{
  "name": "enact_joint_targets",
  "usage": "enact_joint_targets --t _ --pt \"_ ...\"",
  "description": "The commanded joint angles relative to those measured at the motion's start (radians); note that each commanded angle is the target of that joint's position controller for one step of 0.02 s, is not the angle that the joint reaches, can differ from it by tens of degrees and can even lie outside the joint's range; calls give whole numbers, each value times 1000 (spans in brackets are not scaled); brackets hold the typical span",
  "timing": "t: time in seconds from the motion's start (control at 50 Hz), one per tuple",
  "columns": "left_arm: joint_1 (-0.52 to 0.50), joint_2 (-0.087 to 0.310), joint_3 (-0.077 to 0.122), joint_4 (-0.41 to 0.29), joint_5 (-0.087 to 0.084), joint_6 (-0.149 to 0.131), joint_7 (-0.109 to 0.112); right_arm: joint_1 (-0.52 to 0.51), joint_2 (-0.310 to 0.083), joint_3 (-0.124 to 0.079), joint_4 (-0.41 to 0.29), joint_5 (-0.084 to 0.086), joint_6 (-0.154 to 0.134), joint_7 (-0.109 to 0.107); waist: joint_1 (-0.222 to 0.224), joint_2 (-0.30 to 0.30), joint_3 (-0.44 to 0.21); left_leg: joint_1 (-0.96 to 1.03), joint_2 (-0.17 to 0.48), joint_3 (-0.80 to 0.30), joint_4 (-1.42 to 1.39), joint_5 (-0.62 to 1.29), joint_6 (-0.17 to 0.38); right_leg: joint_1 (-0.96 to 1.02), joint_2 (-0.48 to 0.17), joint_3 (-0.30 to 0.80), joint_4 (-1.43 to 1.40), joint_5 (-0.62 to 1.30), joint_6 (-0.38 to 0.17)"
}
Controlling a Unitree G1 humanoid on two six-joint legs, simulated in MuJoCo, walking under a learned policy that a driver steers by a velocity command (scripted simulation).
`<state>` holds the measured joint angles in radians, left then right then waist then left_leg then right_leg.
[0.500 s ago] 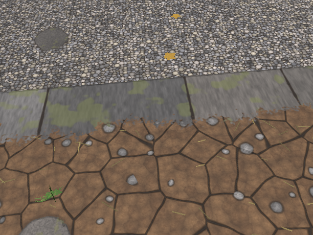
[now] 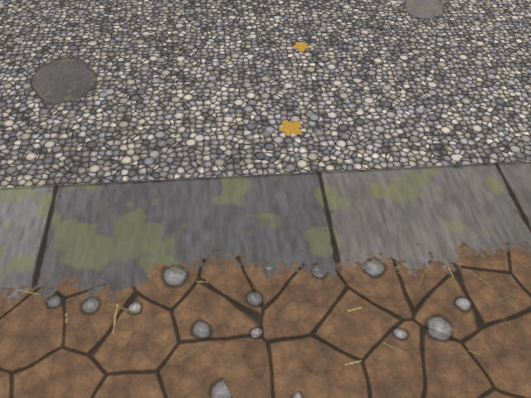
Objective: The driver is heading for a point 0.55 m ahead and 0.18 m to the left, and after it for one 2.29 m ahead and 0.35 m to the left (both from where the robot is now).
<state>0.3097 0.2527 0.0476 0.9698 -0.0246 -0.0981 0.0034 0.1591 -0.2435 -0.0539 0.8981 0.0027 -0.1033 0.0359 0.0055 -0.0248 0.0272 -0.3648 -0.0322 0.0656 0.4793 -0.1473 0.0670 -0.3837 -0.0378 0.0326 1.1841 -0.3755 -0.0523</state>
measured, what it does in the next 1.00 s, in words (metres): walks ahead, turning left: right foot, then left foot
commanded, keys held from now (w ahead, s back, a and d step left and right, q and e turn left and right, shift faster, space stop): w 0.24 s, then w+q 0.60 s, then q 0.16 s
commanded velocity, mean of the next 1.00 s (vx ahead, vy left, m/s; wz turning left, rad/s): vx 0.48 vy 0.00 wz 0.32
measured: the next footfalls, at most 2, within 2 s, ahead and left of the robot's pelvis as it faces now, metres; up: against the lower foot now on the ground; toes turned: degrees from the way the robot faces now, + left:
right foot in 0.44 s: +0.42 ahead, -0.16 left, +0.00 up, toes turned +2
left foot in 0.98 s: +0.62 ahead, +0.16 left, +0.00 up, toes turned +25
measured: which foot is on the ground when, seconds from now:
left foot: down 0.00-0.44, up 0.46-0.96, down 0.98-1.00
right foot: up 0.00-0.42, down 0.44-0.98, up 1.00-1.00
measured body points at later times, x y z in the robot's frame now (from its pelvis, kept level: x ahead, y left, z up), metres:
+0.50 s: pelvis +0.27 -0.05 -0.01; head +0.31 -0.06 +0.44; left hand +0.45 +0.20 -0.10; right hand +0.25 -0.32 -0.15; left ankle +0.09 +0.08 -0.67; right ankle +0.38 -0.15 -0.73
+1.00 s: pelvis +0.50 +0.03 -0.02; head +0.54 +0.06 +0.43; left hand +0.43 +0.30 -0.16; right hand +0.78 -0.14 -0.11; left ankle +0.58 +0.15 -0.74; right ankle +0.39 -0.16 -0.70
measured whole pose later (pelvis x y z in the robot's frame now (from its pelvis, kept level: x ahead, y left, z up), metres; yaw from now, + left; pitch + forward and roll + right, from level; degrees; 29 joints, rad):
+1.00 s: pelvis +0.50 +0.03 -0.02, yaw +22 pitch +2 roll -2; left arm 0.27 0.27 0.08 0.94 -0.01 -0.05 0.03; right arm 0.06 -0.26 -0.09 0.75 0.01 -0.03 0.04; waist 0.04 0.02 0.06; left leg -0.52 0.01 0.05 0.62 -0.10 0.09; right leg -0.08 -0.11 -0.22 0.76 -0.48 0.07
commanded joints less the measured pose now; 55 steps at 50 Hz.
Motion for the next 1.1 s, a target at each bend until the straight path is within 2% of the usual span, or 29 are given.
enact_joint_targets --t 0.02,0.04,0.1,0.22,0.3,0.36,0.4,0.42,0.44,0.46,0.48,0.5,0.54,0.56,0.6,0.66,0.76,0.86,0.88,0.92,0.94,0.96,0.98,1.0,1.02,1.04,1.06,1.08,1.1 --pt "22 73 28 -61 5 1 9 36 -73 -12 -23 -13 -14 3 9 100 -80 215 262 -320 -300 92 162 -199 -111 48 -6 108 -7" --pt "31 56 28 -58 5 11 11 52 -81 -14 -12 -10 -16 1 16 100 -67 188 254 -287 -320 114 169 -194 -115 39 -33 117 -1" --pt "-62 63 34 -93 16 24 16 104 -125 -24 13 -8 -16 -18 6 75 -16 188 255 -237 -360 171 179 -289 -127 30 -157 227 29" --pt "-262 36 25 -149 15 13 0 195 -137 -21 47 4 0 -40 -51 80 23 254 216 -142 -373 181 132 -311 -88 -11 -484 480 43" --pt "-388 37 17 -194 8 2 -19 275 -140 -23 82 13 16 -41 -91 75 61 347 246 -171 -328 168 137 -317 -55 -19 -611 448 43" --pt "-401 61 20 -214 4 -16 -36 274 -159 -34 88 19 30 -51 -67 94 60 394 282 -215 -257 201 125 -258 -35 -5 -685 371 27" --pt "-304 101 36 -193 5 -26 -36 236 -175 -41 78 21 37 -53 -3 121 7 381 276 -226 -164 342 103 -84 2 -30 -716 321 6" --pt "-164 141 59 -150 8 -29 -29 216 -157 -35 68 18 39 -51 65 109 -80 338 222 -194 -15 446 77 118 20 -46 -730 321 -19" --pt "30 210 80 -113 25 -32 -18 199 -115 -18 40 6 37 -49 138 49 -235 161 154 -146 262 304 39 431 -113 80 -683 332 -79" --pt "131 303 102 -92 38 -23 -14 322 16 16 23 10 19 -45 99 -214 -396 -232 -8 -70 642 -188 -36 815 -376 495 -745 226 -220" --pt "134 208 76 -92 33 -19 -15 316 -53 2 40 32 3 -41 113 -231 -444 -340 6 -203 806 -428 -33 805 -403 674 -854 112 -241" --pt "43 147 56 -110 27 -19 -12 232 -132 -22 16 52 -1 -43 101 -162 -277 -411 60 -203 856 -367 -21 668 -370 516 -871 92 -186" --pt "-92 80 35 -122 28 -19 -15 149 -116 -30 -1 38 11 -53 47 -64 -112 -350 142 -167 781 -214 -16 382 -291 279 -942 176 -129" --pt "-124 60 29 -118 35 -23 -16 164 -98 -37 2 34 27 -53 13 -85 -75 -294 169 -174 737 -170 -13 295 -256 193 -980 205 -111" --pt "-134 65 34 -103 38 -26 -15 183 -50 -36 -4 35 54 -50 -14 -87 -43 -245 182 -162 706 -131 -15 213 -240 99 -1030 260 -117" --pt "-115 101 48 -84 42 -31 -2 127 -51 -43 -41 26 75 -51 -22 -47 -6 -319 186 -177 629 -29 -26 213 -248 3 -1062 345 -132" --pt "-80 137 58 -71 38 -19 18 -14 -43 -38 -93 18 67 -22 11 -28 29 -334 170 -126 372 173 -35 269 -231 -141 -1076 387 -108" --pt "-22 169 70 -53 18 9 24 -165 -40 -26 -168 16 68 9 55 -16 89 -351 149 -47 208 122 -11 399 -264 -219 -1016 474 -88" --pt "-30 179 73 -56 14 18 26 -170 -47 -29 -181 13 69 15 48 -26 84 -325 129 -18 187 83 -2 417 -267 -236 -968 599 -77" --pt "-56 212 82 -68 0 36 33 -104 -85 -47 -189 7 69 21 -1 -68 13 -188 57 44 174 -5 25 438 -261 -259 -806 962 -49" --pt "-77 221 84 -77 -7 45 36 3 -118 -66 -168 11 67 22 -59 -70 -48 -58 9 66 129 6 48 429 -240 -270 -657 1058 -28" --pt "-86 212 79 -84 -11 47 34 147 -178 -97 -130 12 66 10 -132 -35 -128 158 -33 57 33 135 82 353 -190 -286 -445 974 19" --pt "-55 151 59 -111 30 38 29 218 -285 -125 -119 7 73 -18 -129 143 -208 432 138 -188 43 499 144 83 -119 -284 -120 426 90" --pt "39 59 27 -152 50 13 18 138 -365 -123 -174 -17 70 -22 -9 314 -369 689 412 -709 -2 744 383 -247 83 -142 244 -321 152" --pt "-24 138 41 -148 17 -7 7 176 -299 -104 -192 -14 69 -10 -90 137 -482 674 410 -702 -53 706 378 -267 44 53 298 -309 129" --pt "-102 138 41 -178 -9 -9 9 129 -245 -90 -197 -8 62 -8 -79 106 -366 584 362 -559 -56 636 330 -321 10 45 268 -227 104" --pt "-115 129 41 -166 5 -2 21 65 -204 -80 -200 11 58 -9 -43 32 -239 430 298 -450 -75 558 269 -325 -32 36 172 -143 99" --pt "-120 147 50 -161 25 12 35 16 -168 -70 -211 15 60 -16 -17 40 -190 307 265 -404 -100 500 237 -283 -60 39 99 -90 98" --pt "-111 161 57 -163 30 31 39 -15 -160 -66 -224 5 65 -20 12 52 -167 202 242 -381 -126 485 228 -213 -66 43 65 -65 94"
